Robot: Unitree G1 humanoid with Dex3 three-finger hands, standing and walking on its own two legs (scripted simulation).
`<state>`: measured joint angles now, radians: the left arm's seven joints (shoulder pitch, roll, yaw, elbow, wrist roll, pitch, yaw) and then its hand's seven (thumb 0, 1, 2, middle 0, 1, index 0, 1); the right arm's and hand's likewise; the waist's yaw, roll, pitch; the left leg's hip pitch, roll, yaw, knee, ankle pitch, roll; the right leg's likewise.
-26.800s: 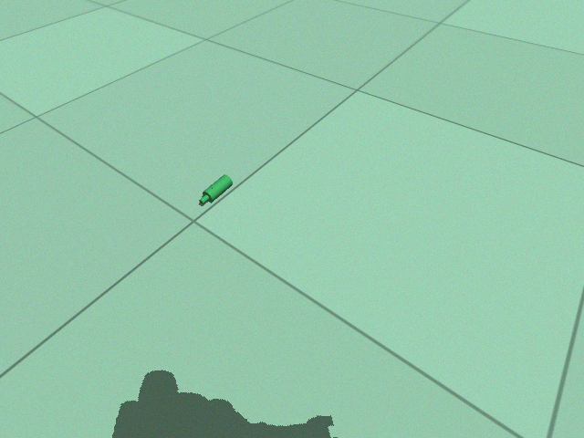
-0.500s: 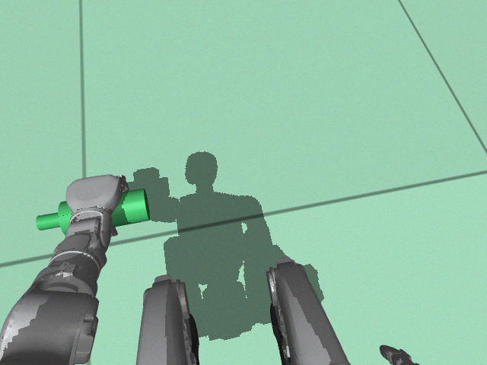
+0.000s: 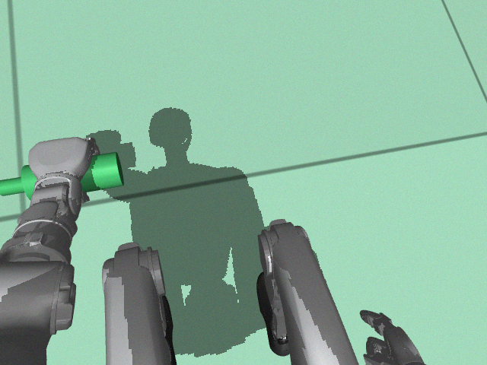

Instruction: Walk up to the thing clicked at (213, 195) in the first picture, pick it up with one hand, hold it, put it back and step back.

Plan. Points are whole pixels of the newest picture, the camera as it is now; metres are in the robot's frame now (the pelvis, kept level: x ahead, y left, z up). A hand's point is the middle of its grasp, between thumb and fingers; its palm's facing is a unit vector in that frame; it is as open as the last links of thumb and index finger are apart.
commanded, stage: crouch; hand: left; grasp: from above
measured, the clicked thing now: (63, 178) +0.46 +0.27 -0.18
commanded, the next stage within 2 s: lower in 0.66 s
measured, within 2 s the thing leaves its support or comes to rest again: neither
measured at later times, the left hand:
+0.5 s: hand (89, 180) +0.46 +0.24 -0.23, palm faces -0.46 -0.04 -0.89, open 9.4 cm
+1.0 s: hand (94, 183) +0.47 +0.24 -0.27, palm faces -0.48 -0.05 -0.87, open 9.4 cm
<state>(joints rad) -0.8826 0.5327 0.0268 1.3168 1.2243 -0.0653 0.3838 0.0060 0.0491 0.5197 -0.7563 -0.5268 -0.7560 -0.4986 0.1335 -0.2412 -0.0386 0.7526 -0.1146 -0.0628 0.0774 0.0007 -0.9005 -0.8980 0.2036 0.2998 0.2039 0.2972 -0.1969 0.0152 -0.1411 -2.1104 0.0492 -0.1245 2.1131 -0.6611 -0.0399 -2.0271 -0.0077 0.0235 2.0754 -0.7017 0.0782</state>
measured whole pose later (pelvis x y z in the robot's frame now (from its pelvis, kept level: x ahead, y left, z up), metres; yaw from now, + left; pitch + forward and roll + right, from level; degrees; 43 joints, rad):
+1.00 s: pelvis -0.01 +0.00 -0.09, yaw -3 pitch +33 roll -8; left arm -1.03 0.68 0.06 1.56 1.26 -0.14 0.42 0.01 0.06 0.47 -0.76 -0.52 -0.76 -0.49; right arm 0.14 -0.26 0.07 0.76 -0.16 -0.08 0.13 0.00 -0.90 -0.90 0.20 0.30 0.20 0.30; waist -0.27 -0.01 -0.03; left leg -2.35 0.03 -0.19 2.41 -0.65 -0.05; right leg -2.25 0.03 0.01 2.35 -0.70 0.08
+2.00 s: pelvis +0.00 +0.01 -0.12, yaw -8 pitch +30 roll -12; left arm -1.02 0.85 0.17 1.69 1.29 -0.17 0.59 0.00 0.10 0.33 -0.85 -0.34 -0.85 -0.32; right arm 0.11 -0.30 0.17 0.75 -0.27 -0.18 0.25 0.00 -0.90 -0.90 0.20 0.30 0.20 0.30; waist -0.36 -0.08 0.09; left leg -2.39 0.02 -0.27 2.55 -0.70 -0.04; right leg -2.26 0.07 -0.04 2.42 -0.71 0.09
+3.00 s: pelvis -0.01 +0.02 -0.13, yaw -10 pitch +26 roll -15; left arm -1.07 0.95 0.13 1.79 1.29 -0.18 0.65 0.00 0.01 0.53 -0.57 -0.53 -0.58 -0.52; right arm 0.09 -0.32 0.26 0.73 -0.30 -0.27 0.31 0.00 -0.90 -0.90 0.20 0.30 0.20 0.30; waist -0.39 -0.12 0.15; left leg -2.38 0.03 -0.32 2.59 -0.71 -0.03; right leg -2.22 0.08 -0.07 2.41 -0.69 0.09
